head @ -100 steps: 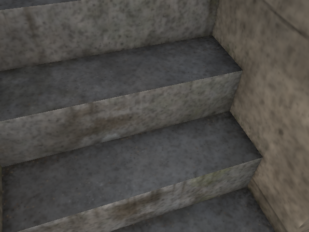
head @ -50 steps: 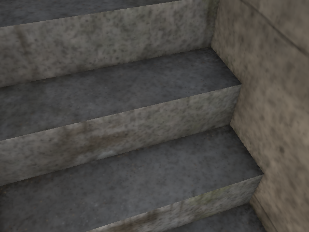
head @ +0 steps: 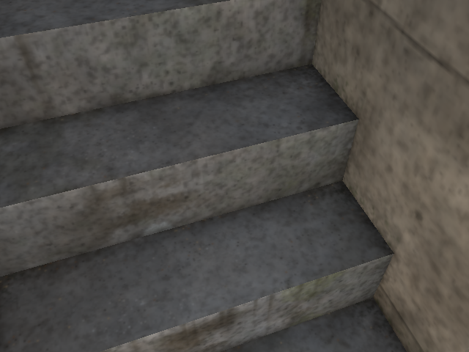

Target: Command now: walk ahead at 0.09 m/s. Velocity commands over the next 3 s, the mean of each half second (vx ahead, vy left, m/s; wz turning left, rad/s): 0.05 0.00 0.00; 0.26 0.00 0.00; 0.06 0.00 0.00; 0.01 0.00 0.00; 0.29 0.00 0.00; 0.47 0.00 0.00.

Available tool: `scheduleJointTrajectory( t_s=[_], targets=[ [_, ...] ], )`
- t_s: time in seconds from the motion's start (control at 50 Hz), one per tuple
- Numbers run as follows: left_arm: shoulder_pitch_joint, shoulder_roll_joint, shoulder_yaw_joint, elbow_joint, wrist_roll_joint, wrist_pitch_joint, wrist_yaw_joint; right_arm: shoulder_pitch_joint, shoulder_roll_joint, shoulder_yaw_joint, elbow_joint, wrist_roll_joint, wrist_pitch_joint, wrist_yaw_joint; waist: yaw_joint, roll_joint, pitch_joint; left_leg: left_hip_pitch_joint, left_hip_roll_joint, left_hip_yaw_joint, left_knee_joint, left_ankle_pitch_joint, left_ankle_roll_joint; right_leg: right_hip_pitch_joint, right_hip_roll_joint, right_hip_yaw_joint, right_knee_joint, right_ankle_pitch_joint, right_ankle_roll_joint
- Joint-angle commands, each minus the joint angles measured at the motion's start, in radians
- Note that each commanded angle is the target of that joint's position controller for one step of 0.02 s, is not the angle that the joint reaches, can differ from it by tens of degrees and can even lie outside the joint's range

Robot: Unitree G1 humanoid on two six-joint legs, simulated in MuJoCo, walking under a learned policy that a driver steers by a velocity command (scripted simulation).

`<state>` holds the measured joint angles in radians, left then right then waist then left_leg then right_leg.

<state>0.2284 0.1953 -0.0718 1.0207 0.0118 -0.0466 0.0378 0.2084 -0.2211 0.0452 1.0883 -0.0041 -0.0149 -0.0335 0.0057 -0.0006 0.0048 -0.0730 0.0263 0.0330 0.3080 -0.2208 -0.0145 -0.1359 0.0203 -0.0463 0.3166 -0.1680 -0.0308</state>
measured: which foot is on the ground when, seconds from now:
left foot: down 0.00-1.00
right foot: down 0.00-1.00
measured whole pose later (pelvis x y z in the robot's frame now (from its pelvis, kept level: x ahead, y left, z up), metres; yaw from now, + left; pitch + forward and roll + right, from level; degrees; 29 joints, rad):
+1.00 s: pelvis +0.02 +0.00 +0.00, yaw +1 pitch +0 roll -1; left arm 0.21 0.17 -0.04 1.03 0.01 -0.05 0.06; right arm 0.24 -0.19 0.02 1.05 0.00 -0.05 -0.05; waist 0.01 0.00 0.01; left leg -0.04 0.03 0.02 0.29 -0.24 -0.01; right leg -0.09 0.02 -0.05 0.28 -0.18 -0.02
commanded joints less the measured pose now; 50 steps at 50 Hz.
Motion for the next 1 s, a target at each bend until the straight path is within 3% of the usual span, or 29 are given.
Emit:
scheduleJointTrajectory(
  t_s=[0.02, 0.42, 0.44, 0.5, 0.56, 0.76, 0.82, 0.86, 1.0],
  targets=[
    [0.034, 0.083, 0.014, -0.022, -0.001, -0.002, 0.010, 0.023, -0.101, -0.019, -0.024, 0.001, -0.002, -0.003, 0.001, -0.003, 0.003, -0.042, 0.112, -0.083, -0.038, 0.163, 0.027, 0.029, -0.137, 0.108, -0.028, 0.246, -0.009],
    [0.094, 0.052, 0.035, 0.001, 0.001, 0.005, 0.018, 0.102, -0.080, -0.042, -0.005, -0.005, 0.003, -0.010, 0.006, -0.011, 0.036, -0.060, 0.100, -0.082, -0.031, 0.063, 0.007, -0.012, -0.128, 0.108, -0.058, 0.155, -0.010],
    [0.098, 0.040, 0.031, 0.004, 0.004, 0.005, 0.017, 0.107, -0.069, -0.039, -0.003, -0.006, 0.004, -0.009, 0.006, -0.011, 0.024, -0.052, 0.096, -0.081, -0.043, 0.033, 0.007, -0.013, -0.126, 0.110, -0.079, 0.090, -0.011],
    [0.076, 0.044, 0.033, -0.002, 0.010, 0.006, 0.019, 0.100, -0.059, -0.036, -0.009, -0.016, 0.001, -0.010, 0.006, -0.024, 0.065, -0.048, 0.077, -0.069, -0.060, -0.003, 0.009, -0.067, -0.123, 0.132, -0.155, -0.139, -0.012],
    [0.066, 0.049, 0.037, -0.007, 0.006, 0.000, 0.018, 0.103, -0.052, -0.033, -0.020, -0.018, -0.008, -0.011, 0.003, -0.024, 0.066, -0.050, 0.070, -0.060, -0.057, 0.001, 0.016, -0.066, -0.120, 0.138, -0.176, -0.180, -0.023],
    [0.039, 0.049, 0.055, -0.025, 0.003, -0.010, 0.016, 0.099, -0.047, -0.036, -0.063, -0.005, -0.043, -0.016, 0.009, -0.011, 0.036, -0.080, 0.066, -0.059, -0.020, 0.044, 0.045, 0.017, -0.117, 0.113, -0.085, 0.057, -0.060],
    [0.049, 0.042, 0.053, -0.016, 0.006, -0.015, 0.020, 0.100, -0.053, -0.036, -0.063, 0.000, -0.047, -0.020, 0.014, 0.013, 0.015, -0.043, 0.092, -0.078, -0.037, 0.239, 0.033, 0.059, -0.125, 0.088, -0.041, 0.330, -0.038],
    [0.065, 0.047, 0.051, -0.008, 0.002, -0.014, 0.025, 0.121, -0.057, -0.038, -0.054, 0.011, -0.054, -0.024, 0.015, 0.009, -0.003, -0.016, 0.097, -0.081, -0.034, 0.309, 0.034, 0.092, -0.127, 0.084, -0.033, 0.395, -0.022],
    [0.030, 0.049, 0.045, -0.001, -0.008, -0.005, 0.020, 0.073, -0.064, -0.039, -0.068, 0.009, -0.031, -0.021, 0.004, 0.001, -0.014, 0.009, 0.119, -0.083, -0.025, 0.356, 0.041, 0.095, -0.133, 0.084, -0.028, 0.381, -0.011]
  ],
)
